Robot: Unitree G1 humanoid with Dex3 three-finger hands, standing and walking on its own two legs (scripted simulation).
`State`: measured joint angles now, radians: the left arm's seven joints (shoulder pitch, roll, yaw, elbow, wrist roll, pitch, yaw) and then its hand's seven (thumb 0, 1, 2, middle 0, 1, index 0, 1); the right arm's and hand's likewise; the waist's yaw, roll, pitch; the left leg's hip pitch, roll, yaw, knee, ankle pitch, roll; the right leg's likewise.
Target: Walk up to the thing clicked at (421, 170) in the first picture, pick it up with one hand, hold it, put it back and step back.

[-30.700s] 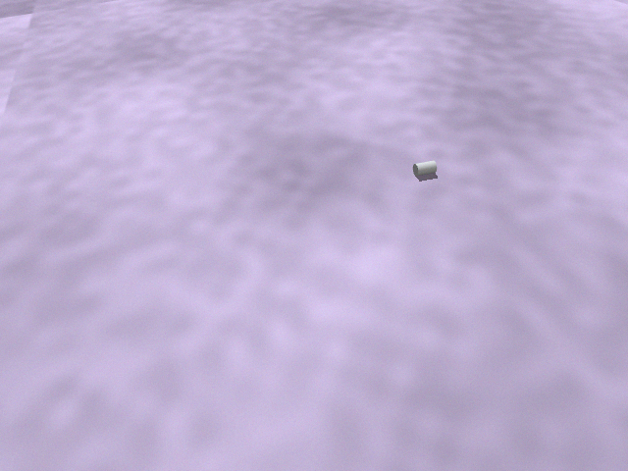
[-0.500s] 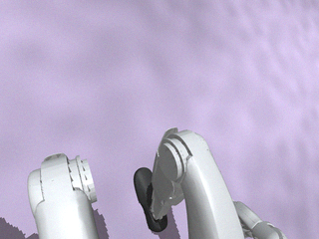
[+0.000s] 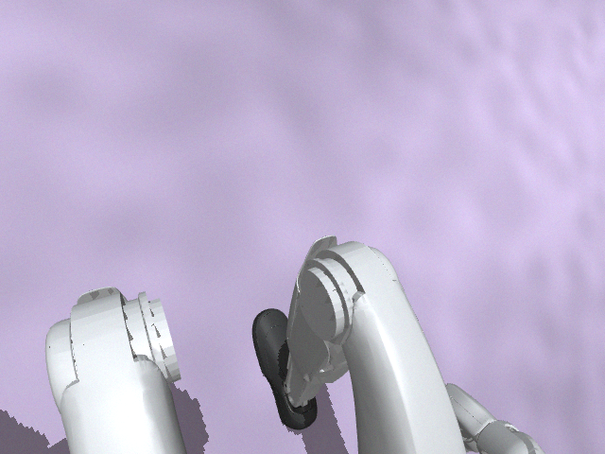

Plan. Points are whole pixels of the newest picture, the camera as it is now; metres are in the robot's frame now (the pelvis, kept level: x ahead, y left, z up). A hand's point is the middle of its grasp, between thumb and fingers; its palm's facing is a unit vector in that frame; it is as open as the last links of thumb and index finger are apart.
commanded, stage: close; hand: left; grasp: from above
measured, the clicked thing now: out of the picture +0.40 +0.43 -0.26
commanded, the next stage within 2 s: settle in 1.54 s
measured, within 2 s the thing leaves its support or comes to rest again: neither
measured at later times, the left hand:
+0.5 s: hand out of the picture +0.38 +0.41 -0.22, palm faces -0.46 -0.19 -0.87, open 9.8 cm
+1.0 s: hand out of the picture +0.38 +0.40 -0.22, palm faces -0.43 -0.16 -0.89, open 8.8 cm
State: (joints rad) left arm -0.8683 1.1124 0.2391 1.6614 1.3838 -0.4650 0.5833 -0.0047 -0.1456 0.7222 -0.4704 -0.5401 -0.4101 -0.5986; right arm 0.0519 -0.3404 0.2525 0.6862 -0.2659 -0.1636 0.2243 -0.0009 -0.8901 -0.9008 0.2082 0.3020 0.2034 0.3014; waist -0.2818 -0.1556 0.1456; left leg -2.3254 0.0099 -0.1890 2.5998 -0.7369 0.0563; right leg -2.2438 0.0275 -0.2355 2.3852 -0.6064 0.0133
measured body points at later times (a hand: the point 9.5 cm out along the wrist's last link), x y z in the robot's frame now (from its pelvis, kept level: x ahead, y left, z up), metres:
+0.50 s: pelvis +0.00 +0.00 +0.00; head +0.26 +0.14 +0.34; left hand +0.40 +0.42 -0.17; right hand +0.11 -0.26 -0.06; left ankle +0.07 +0.11 -0.26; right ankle +0.13 -0.10 -0.26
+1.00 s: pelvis +0.00 +0.00 +0.00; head +0.24 +0.16 +0.35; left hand +0.40 +0.41 -0.17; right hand +0.11 -0.26 -0.05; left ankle +0.07 +0.11 -0.26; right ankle +0.13 -0.10 -0.26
